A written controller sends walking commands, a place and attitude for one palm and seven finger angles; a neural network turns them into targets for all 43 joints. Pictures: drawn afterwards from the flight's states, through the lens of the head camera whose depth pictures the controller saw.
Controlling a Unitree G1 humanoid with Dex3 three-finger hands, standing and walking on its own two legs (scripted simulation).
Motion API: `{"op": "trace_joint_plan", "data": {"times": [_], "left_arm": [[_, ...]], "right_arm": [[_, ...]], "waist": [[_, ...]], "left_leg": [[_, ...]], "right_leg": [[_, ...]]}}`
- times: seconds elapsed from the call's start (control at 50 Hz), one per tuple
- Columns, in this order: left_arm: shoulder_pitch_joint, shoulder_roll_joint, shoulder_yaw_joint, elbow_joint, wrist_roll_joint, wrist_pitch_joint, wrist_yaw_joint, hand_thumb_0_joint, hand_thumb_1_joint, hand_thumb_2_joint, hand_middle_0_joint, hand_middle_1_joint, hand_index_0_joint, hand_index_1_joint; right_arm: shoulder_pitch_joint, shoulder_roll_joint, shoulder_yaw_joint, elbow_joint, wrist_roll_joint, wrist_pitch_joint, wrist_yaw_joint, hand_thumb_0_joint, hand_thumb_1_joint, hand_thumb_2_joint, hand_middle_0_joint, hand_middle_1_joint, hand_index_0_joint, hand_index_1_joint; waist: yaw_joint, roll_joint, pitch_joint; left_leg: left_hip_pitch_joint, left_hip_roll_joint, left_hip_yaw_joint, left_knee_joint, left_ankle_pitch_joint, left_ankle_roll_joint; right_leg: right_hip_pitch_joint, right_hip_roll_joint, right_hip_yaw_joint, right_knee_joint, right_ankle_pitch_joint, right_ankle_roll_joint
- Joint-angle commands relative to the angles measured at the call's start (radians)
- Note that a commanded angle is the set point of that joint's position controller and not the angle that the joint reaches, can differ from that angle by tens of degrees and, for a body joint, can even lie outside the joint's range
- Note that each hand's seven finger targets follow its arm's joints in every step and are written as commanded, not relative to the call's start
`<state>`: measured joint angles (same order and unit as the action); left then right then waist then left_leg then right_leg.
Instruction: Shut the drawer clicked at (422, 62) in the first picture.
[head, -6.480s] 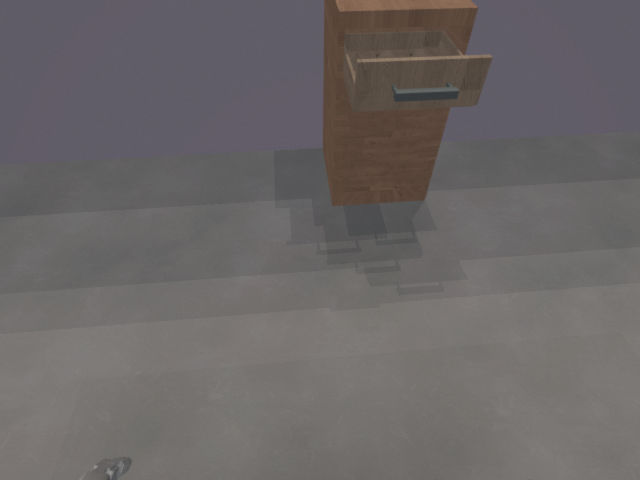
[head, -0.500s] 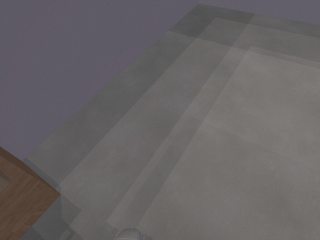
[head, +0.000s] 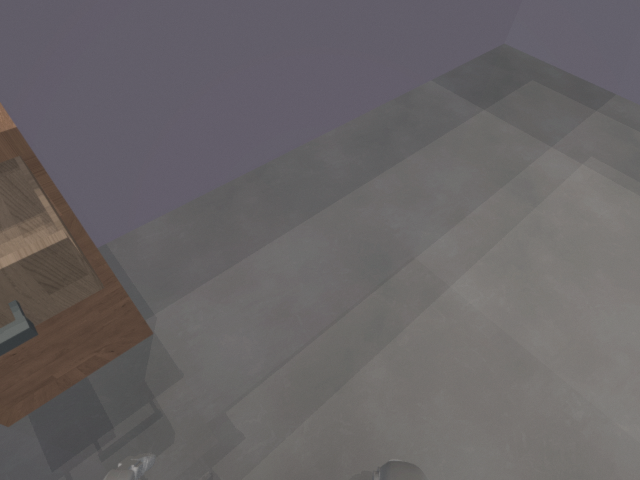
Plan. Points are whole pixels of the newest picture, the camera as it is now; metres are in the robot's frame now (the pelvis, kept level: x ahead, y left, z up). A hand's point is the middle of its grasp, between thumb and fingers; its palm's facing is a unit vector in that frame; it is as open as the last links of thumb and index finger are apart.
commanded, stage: turn to face it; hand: left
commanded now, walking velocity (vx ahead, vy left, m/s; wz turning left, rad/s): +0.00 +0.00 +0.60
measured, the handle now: out of the picture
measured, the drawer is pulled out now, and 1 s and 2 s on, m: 0.23 0.23 0.23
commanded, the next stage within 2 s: take the last steps up to it in 1.28 s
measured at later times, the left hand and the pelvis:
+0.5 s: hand out of the picture +0.02 +0.16 -0.14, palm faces +0.32 -0.91 -0.27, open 7.4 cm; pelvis -0.01 -0.05 +0.00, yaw +20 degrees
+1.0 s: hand out of the picture -0.09 +0.24 -0.17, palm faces +0.60 -0.76 -0.24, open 7.4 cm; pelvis -0.03 +0.02 +0.00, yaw +35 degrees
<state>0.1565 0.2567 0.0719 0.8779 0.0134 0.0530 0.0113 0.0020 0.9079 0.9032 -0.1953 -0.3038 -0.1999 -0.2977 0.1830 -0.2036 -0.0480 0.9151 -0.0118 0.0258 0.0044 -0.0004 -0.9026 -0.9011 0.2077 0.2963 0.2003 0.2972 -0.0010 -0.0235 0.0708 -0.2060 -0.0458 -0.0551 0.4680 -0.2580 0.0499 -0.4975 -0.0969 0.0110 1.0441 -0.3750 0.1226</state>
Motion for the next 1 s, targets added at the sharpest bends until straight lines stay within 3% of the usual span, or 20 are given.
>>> {"op": "trace_joint_plan", "data": {"times": [0.0,0.08,0.12,0.14,0.16,0.18,0.2,0.24,0.28,0.54,0.58,0.62,0.64,0.66,0.68,0.7,0.72,0.76,0.82,0.98], "left_arm": [[-0.063,0.074,0.017,-0.105,-0.003,-0.026,0.008,0.000,0.900,0.900,-0.200,-0.300,-0.200,-0.300],[-0.042,0.060,0.010,-0.113,-0.013,-0.036,0.012,0.000,0.900,0.900,-0.200,-0.300,-0.200,-0.300],[0.013,0.072,0.013,-0.102,-0.017,-0.048,0.014,0.000,0.900,0.900,-0.200,-0.300,-0.200,-0.300],[0.058,0.097,0.018,-0.090,-0.015,-0.060,0.018,0.000,0.900,0.900,-0.200,-0.300,-0.200,-0.300],[0.084,0.187,0.036,-0.083,-0.002,-0.071,0.028,0.000,0.900,0.900,-0.200,-0.300,-0.200,-0.300],[0.115,0.241,0.043,-0.086,0.003,-0.067,0.030,0.000,0.900,0.900,-0.200,-0.300,-0.200,-0.300],[0.091,0.217,0.035,-0.097,-0.001,-0.058,0.032,0.000,0.900,0.900,-0.200,-0.300,-0.200,-0.300],[-0.029,0.132,0.017,-0.113,-0.004,-0.060,0.029,0.000,0.900,0.900,-0.200,-0.300,-0.200,-0.300],[-0.055,0.094,0.004,-0.117,-0.003,-0.062,0.023,0.000,0.900,0.900,-0.200,-0.300,-0.200,-0.300],[0.120,0.166,0.033,-0.044,0.019,-0.052,0.020,0.000,0.900,0.900,-0.200,-0.300,-0.200,-0.300],[0.122,0.178,0.041,-0.037,0.019,-0.047,0.019,0.000,0.900,0.900,-0.200,-0.300,-0.200,-0.300],[0.112,0.175,0.043,-0.031,0.011,-0.041,0.015,0.000,0.900,0.900,-0.200,-0.300,-0.200,-0.300],[0.123,0.147,0.039,-0.038,0.003,-0.034,0.011,0.000,0.900,0.900,-0.200,-0.300,-0.200,-0.300],[0.099,0.076,0.021,-0.085,-0.003,-0.032,0.001,0.000,0.900,0.900,-0.200,-0.300,-0.200,-0.300],[0.038,0.088,0.011,-0.104,0.006,-0.022,0.008,0.000,0.900,0.900,-0.200,-0.300,-0.200,-0.300],[0.029,0.089,0.012,-0.102,0.009,-0.017,0.010,0.000,0.900,0.900,-0.200,-0.300,-0.200,-0.300],[0.019,0.078,0.017,-0.084,0.009,-0.018,0.012,0.000,0.900,0.900,-0.200,-0.300,-0.200,-0.300],[0.047,0.098,0.021,-0.044,0.006,-0.019,0.004,0.000,0.900,0.900,-0.200,-0.300,-0.200,-0.300],[0.091,0.094,0.019,-0.017,0.005,-0.022,-0.001,0.000,0.900,0.900,-0.200,-0.300,-0.200,-0.300],[0.013,0.078,0.011,-0.041,0.001,-0.019,0.013,0.000,0.900,0.900,-0.200,-0.300,-0.200,-0.300]], "right_arm": [[0.063,-0.226,-0.069,-0.058,-0.010,-0.014,-0.014,0.000,-0.900,-0.900,0.200,0.300,0.200,0.300],[0.055,-0.231,-0.075,-0.062,-0.012,-0.009,-0.017,0.000,-0.900,-0.900,0.200,0.300,0.200,0.300],[0.048,-0.222,-0.075,-0.065,-0.006,-0.009,-0.016,0.000,-0.900,-0.900,0.200,0.300,0.200,0.300],[0.050,-0.196,-0.073,-0.066,0.003,-0.011,-0.014,0.000,-0.900,-0.900,0.200,0.300,0.200,0.300],[0.094,-0.122,-0.060,-0.073,0.015,-0.014,-0.007,0.000,-0.900,-0.900,0.200,0.300,0.200,0.300],[0.086,-0.122,-0.062,-0.094,0.005,-0.012,-0.012,0.000,-0.900,-0.900,0.200,0.300,0.200,0.300],[0.080,-0.159,-0.075,-0.091,-0.002,-0.001,-0.012,0.000,-0.900,-0.900,0.200,0.300,0.200,0.300],[0.105,-0.151,-0.075,-0.033,-0.009,0.023,0.004,0.000,-0.900,-0.900,0.200,0.300,0.200,0.300],[0.116,-0.134,-0.070,-0.019,-0.011,0.031,0.018,0.000,-0.900,-0.900,0.200,0.300,0.200,0.300],[-0.075,-0.099,-0.041,-0.075,-0.001,0.023,0.030,0.000,-0.900,-0.900,0.200,0.300,0.200,0.300],[-0.066,-0.101,-0.038,-0.080,0.001,0.013,0.027,0.000,-0.900,-0.900,0.200,0.300,0.200,0.300],[0.009,-0.126,-0.044,-0.069,-0.002,0.001,0.025,0.000,-0.900,-0.900,0.200,0.300,0.200,0.300],[0.080,-0.193,-0.060,-0.052,-0.005,-0.009,0.024,0.000,-0.900,-0.900,0.200,0.300,0.200,0.300],[0.141,-0.315,-0.092,-0.052,-0.007,-0.017,0.015,0.000,-0.900,-0.900,0.200,0.300,0.200,0.300],[0.196,-0.346,-0.092,-0.025,0.002,-0.009,0.007,0.000,-0.900,-0.900,0.200,0.300,0.200,0.300],[0.173,-0.322,-0.083,-0.029,-0.001,-0.009,0.002,0.000,-0.900,-0.900,0.200,0.300,0.200,0.300],[0.124,-0.287,-0.076,-0.041,-0.005,-0.014,-0.011,0.000,-0.900,-0.900,0.200,0.300,0.200,0.300],[0.019,-0.233,-0.052,-0.069,-0.005,-0.015,-0.018,0.000,-0.900,-0.900,0.200,0.300,0.200,0.300],[0.011,-0.217,-0.044,-0.076,0.000,-0.025,-0.020,0.000,-0.900,-0.900,0.200,0.300,0.200,0.300],[0.082,-0.196,-0.046,-0.045,-0.005,-0.019,-0.021,0.000,-0.900,-0.900,0.200,0.300,0.200,0.300]], "waist": [[-0.038,0.174,-0.080],[-0.024,0.198,-0.126],[0.006,0.164,-0.158],[0.029,0.114,-0.189],[0.032,-0.144,-0.241],[0.046,-0.256,-0.232],[0.033,-0.145,-0.184],[-0.026,-0.169,-0.077],[-0.039,-0.166,-0.026],[0.047,-0.208,-0.063],[0.043,-0.211,-0.086],[-0.004,-0.125,-0.138],[-0.044,0.041,-0.189],[-0.085,0.372,-0.198],[-0.103,0.301,-0.221],[-0.084,0.236,-0.198],[-0.075,0.282,-0.169],[-0.025,0.238,-0.105],[-0.004,0.152,-0.130],[-0.031,0.138,-0.093]], "left_leg": [[0.093,0.255,-0.280,-0.093,0.501,0.129],[0.043,0.232,-0.343,-0.032,0.578,0.118],[-0.007,0.195,-0.349,0.027,0.540,0.082],[-0.092,0.156,-0.320,0.087,0.399,0.033],[-0.314,0.048,-0.169,0.263,0.000,-0.052],[-0.411,-0.034,-0.026,0.484,-0.386,-0.106],[-0.371,0.018,-0.062,0.645,-0.350,-0.097],[-0.359,0.057,-0.038,0.754,-0.206,-0.108],[-0.368,0.075,0.009,0.792,-0.107,-0.121],[-0.251,0.094,0.142,0.362,-0.171,-0.122],[-0.185,0.086,0.161,0.270,-0.163,-0.107],[-0.028,0.075,0.164,0.046,-0.001,-0.092],[0.149,0.137,0.060,-0.065,0.149,-0.063],[0.281,0.421,-0.326,-0.101,0.555,0.061],[0.265,0.479,-0.336,-0.082,0.720,0.140],[0.218,0.451,-0.269,-0.085,0.631,0.147],[0.192,0.390,-0.259,-0.083,0.601,0.131],[0.117,0.304,-0.160,-0.095,0.581,0.097],[0.132,0.259,-0.126,-0.101,0.595,0.087],[0.131,0.263,-0.250,-0.136,0.467,0.126]], "right_leg": [[-0.018,0.033,-0.006,-0.117,-0.046,-0.004],[0.145,0.085,-0.016,-0.331,-0.037,-0.028],[0.285,0.091,-0.016,-0.528,0.099,-0.035],[0.440,0.037,0.018,-0.684,0.226,-0.043],[0.679,-0.212,0.222,-0.740,0.354,-0.111],[0.619,-0.429,0.378,-0.714,0.550,-0.230],[0.475,-0.427,0.302,-0.712,0.535,-0.278],[0.346,-0.277,0.154,-0.754,0.343,-0.230],[0.302,-0.211,0.014,-0.748,0.325,-0.204],[0.407,-0.280,-0.111,-0.664,0.470,-0.237],[0.399,-0.296,-0.126,-0.617,0.497,-0.227],[0.359,-0.272,-0.189,-0.473,0.450,-0.167],[0.225,-0.223,-0.220,-0.287,0.309,-0.112],[-0.094,-0.064,-0.220,-0.046,-0.255,-0.021],[-0.120,-0.042,-0.090,0.073,-0.310,-0.032],[-0.117,-0.059,-0.054,0.113,-0.256,-0.041],[-0.141,-0.051,-0.039,0.143,-0.199,-0.037],[-0.113,-0.042,-0.015,0.170,-0.057,-0.030],[-0.070,-0.018,-0.025,0.141,0.008,-0.019],[-0.053,0.010,-0.007,-0.012,-0.007,-0.013]]}}
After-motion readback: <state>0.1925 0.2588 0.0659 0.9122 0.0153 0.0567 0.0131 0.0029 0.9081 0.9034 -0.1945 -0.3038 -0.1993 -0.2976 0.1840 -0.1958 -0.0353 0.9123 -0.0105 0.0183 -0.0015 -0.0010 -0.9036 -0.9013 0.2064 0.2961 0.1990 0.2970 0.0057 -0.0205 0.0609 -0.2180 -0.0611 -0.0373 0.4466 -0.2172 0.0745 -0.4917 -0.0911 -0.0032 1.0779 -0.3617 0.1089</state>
